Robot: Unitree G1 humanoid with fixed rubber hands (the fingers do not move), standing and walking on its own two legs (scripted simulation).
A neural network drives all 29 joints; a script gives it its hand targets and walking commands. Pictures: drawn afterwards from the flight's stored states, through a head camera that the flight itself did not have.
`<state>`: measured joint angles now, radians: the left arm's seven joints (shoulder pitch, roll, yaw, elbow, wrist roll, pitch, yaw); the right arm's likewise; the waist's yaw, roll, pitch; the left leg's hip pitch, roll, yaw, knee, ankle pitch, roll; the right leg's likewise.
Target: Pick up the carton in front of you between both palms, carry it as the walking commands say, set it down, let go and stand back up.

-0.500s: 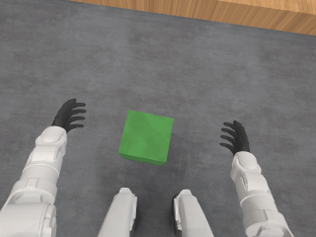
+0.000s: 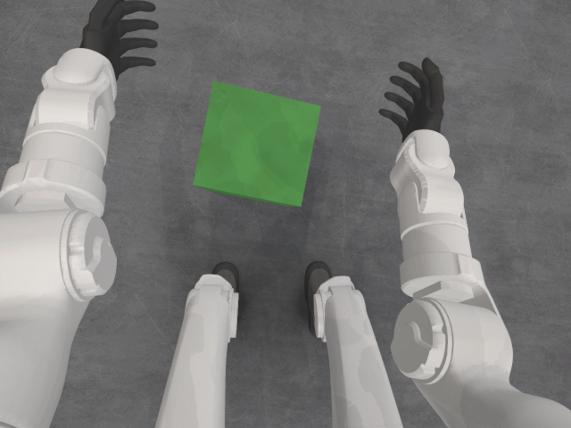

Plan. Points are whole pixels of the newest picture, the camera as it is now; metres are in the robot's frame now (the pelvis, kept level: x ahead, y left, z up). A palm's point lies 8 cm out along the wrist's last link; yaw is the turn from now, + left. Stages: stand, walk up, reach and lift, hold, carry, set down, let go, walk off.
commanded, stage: reach and lift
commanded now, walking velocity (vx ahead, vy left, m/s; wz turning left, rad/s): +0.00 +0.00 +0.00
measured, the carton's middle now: (256, 154) +0.49 +0.03 -0.50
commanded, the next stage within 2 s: none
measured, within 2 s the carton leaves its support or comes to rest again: leaves its support in 1.56 s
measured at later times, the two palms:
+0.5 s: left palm (157, 125) +0.51 +0.22 -0.36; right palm (358, 160) +0.47 -0.16 -0.36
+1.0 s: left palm (173, 130) +0.52 +0.20 -0.43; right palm (345, 155) +0.48 -0.15 -0.41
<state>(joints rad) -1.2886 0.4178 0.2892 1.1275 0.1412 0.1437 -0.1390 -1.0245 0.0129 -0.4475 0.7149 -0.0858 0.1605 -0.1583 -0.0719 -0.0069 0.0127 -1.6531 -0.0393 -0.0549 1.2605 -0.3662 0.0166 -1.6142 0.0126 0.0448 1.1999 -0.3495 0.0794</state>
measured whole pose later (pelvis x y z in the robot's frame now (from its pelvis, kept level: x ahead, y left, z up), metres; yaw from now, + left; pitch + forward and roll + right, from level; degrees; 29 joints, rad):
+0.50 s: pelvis -0.04 -0.02 -0.20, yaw -2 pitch +42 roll -4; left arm -1.42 0.57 0.04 1.15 -0.15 0.09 -0.05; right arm -1.22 -0.11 -0.22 0.84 0.18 0.12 -0.24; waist -0.05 -0.05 0.21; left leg -2.23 -0.05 -0.09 2.02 -0.52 -0.04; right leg -2.20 0.08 0.02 1.97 -0.51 0.09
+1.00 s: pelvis -0.03 -0.01 -0.25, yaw -3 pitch +37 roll -5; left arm -1.52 0.52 -0.07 1.27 -0.20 0.02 0.00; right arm -1.36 -0.17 -0.17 1.07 0.25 0.02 -0.21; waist -0.02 -0.08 0.33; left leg -2.27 -0.01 -0.07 2.20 -0.57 0.00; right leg -2.23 0.08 0.03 2.13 -0.56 0.12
